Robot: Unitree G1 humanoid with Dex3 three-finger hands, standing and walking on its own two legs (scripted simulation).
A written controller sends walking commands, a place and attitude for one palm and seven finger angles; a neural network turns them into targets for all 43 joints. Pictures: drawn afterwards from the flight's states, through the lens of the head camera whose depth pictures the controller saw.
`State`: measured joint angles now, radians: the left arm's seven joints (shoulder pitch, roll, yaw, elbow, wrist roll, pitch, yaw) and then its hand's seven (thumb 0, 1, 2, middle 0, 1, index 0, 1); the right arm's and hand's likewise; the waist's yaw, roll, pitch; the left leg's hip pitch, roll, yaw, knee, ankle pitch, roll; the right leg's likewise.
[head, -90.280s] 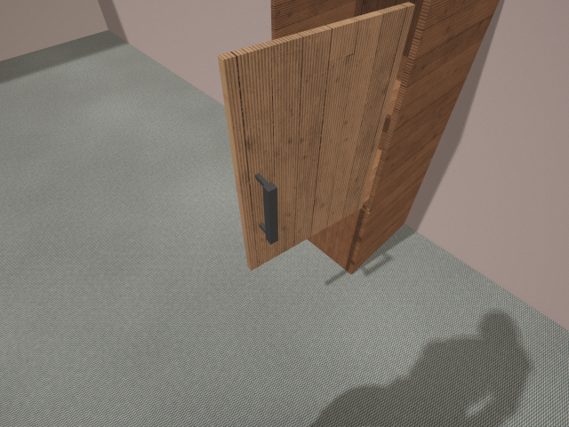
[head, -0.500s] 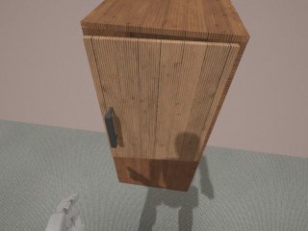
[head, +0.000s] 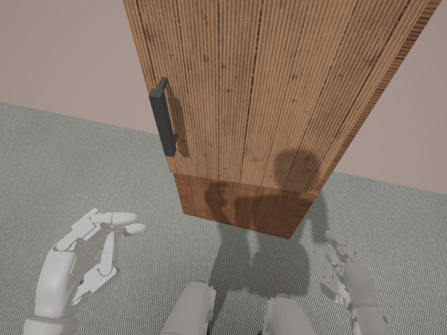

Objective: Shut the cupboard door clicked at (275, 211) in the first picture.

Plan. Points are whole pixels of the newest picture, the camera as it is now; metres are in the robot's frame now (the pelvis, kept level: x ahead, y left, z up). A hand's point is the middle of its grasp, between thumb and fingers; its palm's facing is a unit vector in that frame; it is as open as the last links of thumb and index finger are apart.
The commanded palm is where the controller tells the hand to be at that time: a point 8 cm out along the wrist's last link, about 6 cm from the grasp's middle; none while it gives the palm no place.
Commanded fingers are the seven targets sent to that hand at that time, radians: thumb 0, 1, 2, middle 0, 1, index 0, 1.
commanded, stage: raise the hand and make a fist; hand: left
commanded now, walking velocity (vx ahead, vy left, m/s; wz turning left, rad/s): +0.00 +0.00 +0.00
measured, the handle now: (167, 119) +0.51 +0.20 +0.05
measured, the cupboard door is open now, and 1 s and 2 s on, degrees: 5 5 5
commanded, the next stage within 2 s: bring the fist close to the handle in 1.28 s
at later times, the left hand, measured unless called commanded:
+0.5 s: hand (136, 251) +0.23 +0.17 +0.05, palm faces -0.10 -1.00 -0.02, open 3.2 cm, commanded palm +0.20 +0.23 +0.07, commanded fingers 0.00 0.90 0.90 -1.25 -1.44 -1.25 -1.44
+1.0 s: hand (124, 231) +0.25 +0.19 +0.07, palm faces -0.02 -1.00 -0.04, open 3.1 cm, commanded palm +0.22 +0.24 +0.07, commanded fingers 0.00 0.90 0.90 -1.30 -1.50 -1.30 -1.50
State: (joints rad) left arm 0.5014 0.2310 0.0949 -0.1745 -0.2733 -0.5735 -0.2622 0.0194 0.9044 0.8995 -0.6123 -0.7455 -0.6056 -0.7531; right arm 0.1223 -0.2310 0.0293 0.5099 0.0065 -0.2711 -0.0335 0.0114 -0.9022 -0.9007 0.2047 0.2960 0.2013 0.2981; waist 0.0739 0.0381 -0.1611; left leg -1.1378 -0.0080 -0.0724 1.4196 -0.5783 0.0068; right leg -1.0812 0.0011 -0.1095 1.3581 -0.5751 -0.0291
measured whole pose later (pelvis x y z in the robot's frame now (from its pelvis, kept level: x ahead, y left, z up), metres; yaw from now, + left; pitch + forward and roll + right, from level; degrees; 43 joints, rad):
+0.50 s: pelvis +0.02 +0.00 +0.01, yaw -1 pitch +20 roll -2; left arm 0.48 0.25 0.13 -0.10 -0.29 -0.42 -0.31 0.02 0.90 0.90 -1.07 -1.24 -1.06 -1.25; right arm 0.19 -0.25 -0.04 0.48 0.02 -0.18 -0.06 0.01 -0.90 -0.90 0.20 0.30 0.20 0.30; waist 0.01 0.01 -0.18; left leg -1.13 0.01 -0.03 1.39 -0.60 0.01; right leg -1.10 0.01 -0.07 1.35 -0.59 -0.03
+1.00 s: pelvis +0.02 +0.00 +0.01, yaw -1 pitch +19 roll -3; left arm 0.39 0.25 0.16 -0.04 -0.30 -0.42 -0.26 0.02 0.90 0.90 -1.30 -1.49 -1.29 -1.50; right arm 0.24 -0.24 0.01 0.49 0.02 -0.14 -0.04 0.01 -0.90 -0.90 0.21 0.30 0.20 0.30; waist 0.00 0.04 -0.20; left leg -1.10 0.00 -0.04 1.35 -0.58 0.02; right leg -1.05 0.01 -0.08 1.29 -0.57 -0.02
